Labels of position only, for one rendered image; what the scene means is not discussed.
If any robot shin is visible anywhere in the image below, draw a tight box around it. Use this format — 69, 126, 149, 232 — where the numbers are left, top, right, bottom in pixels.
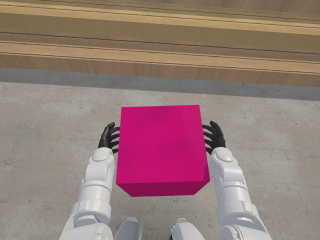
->
127, 216, 138, 222
175, 218, 187, 226

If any robot right shin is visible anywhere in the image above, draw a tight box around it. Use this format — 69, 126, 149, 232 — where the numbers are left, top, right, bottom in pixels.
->
175, 218, 187, 226

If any robot left upper arm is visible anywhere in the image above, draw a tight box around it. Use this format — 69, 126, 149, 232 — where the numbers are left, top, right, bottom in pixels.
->
59, 222, 114, 240

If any left robot hand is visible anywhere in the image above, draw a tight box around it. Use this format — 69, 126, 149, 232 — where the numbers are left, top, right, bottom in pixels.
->
98, 122, 120, 154

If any robot left shin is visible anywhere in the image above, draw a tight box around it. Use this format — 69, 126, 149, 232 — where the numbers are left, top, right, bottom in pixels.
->
127, 216, 138, 222

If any right robot forearm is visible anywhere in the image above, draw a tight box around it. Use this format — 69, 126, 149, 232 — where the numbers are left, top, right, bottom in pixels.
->
209, 147, 271, 238

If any left robot forearm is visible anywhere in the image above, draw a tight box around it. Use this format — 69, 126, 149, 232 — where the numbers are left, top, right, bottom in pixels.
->
59, 147, 116, 239

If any carton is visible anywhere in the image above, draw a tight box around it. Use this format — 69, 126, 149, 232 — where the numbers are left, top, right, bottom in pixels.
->
116, 105, 210, 197

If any right robot hand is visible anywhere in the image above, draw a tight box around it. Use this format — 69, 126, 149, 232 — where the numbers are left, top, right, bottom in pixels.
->
202, 121, 226, 155

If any robot right upper arm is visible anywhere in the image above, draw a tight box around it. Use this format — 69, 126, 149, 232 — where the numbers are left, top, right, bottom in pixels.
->
217, 224, 272, 240

